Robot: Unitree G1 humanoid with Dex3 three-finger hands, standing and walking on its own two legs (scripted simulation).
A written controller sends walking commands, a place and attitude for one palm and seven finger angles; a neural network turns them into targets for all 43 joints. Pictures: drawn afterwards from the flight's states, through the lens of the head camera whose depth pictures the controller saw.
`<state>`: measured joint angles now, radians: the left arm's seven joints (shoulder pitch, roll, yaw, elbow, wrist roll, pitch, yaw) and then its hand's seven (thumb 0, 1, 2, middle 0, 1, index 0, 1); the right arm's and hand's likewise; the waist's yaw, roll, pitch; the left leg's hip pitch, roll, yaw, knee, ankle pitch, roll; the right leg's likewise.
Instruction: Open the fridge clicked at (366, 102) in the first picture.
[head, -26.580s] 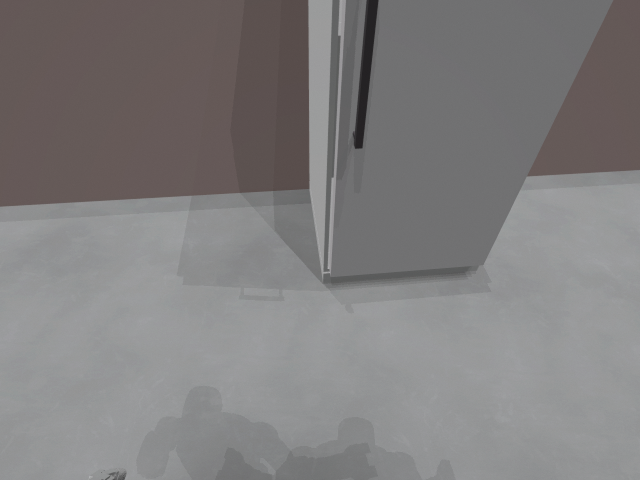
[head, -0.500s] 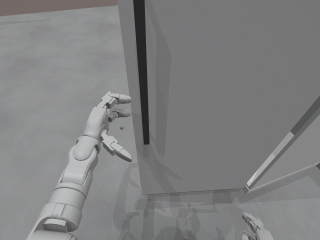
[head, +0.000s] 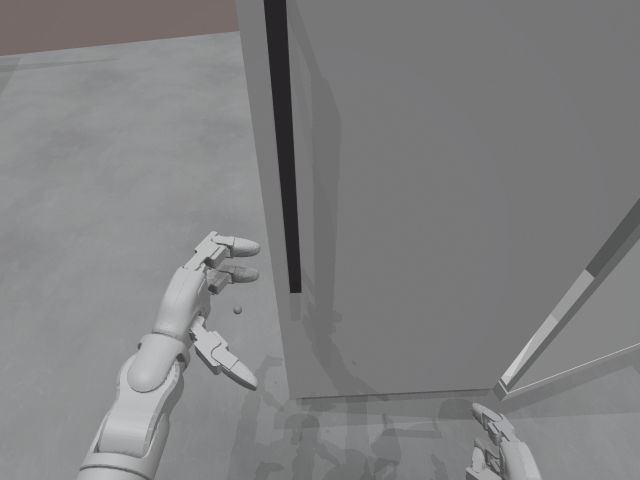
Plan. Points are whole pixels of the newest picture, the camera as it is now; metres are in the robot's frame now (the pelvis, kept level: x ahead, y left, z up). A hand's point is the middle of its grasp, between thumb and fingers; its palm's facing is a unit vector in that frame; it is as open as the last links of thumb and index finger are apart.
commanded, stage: slip the hand off the handle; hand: left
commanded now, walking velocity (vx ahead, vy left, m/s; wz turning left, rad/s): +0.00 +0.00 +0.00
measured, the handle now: (288, 170) +0.46 +0.08 +0.17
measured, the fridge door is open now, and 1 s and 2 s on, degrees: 74 74 74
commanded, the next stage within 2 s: draw the hand back to the body in 0.26 s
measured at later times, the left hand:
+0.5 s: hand (203, 323) +0.25 +0.15 +0.12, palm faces +0.14 -0.99 +0.06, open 14.7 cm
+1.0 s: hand (131, 341) +0.22 +0.21 +0.14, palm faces +0.29 -0.93 -0.22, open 14.1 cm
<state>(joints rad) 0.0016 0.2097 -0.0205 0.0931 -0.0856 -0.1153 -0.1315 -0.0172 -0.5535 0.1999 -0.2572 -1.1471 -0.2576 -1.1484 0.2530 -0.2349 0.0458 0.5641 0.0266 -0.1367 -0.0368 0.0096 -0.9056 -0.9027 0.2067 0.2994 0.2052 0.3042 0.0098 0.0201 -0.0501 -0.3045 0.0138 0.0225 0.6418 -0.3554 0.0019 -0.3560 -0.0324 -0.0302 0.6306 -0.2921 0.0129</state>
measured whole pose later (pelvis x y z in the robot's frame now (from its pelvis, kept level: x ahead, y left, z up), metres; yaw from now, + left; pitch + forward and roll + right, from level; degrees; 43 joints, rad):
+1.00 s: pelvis +0.01 +0.00 +0.01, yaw +1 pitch -3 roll +0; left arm 0.36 0.27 0.12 -0.36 -0.09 0.08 0.06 -0.02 -0.42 0.27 -0.25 -1.07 -0.25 -1.07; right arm 0.21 -0.23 0.07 0.59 -0.01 -0.16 -0.08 0.01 -0.90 -0.90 0.21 0.30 0.21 0.30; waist 0.07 0.04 -0.05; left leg -0.15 0.01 0.00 0.55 -0.33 0.00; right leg -0.19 -0.03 -0.06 0.53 -0.28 0.01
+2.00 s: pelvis +0.01 +0.01 +0.02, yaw +1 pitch -6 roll -1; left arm 0.41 0.35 0.35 -0.36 -0.05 -0.05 0.10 0.01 0.88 0.90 -0.21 -0.30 -0.21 -0.30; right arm 0.21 -0.21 0.04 0.66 -0.02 -0.15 -0.08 0.01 -0.90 -0.90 0.21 0.30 0.21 0.30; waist 0.09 0.03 0.02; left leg -0.04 0.00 0.01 0.41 -0.26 0.01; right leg -0.07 -0.04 -0.05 0.38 -0.19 0.02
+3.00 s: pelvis -0.10 +0.03 +0.01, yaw +5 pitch +3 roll -4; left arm 0.50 0.44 0.49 -0.51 0.01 -0.28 0.14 0.01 0.88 0.90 -0.22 -0.30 -0.22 -0.30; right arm 0.29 -0.18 0.02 0.62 -0.02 -0.15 -0.07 0.01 -0.90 -0.90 0.21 0.30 0.21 0.30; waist 0.00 0.00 -0.05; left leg -0.46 -0.01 -0.06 0.53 -0.12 0.05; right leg -0.21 0.08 -0.02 0.65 -0.37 0.01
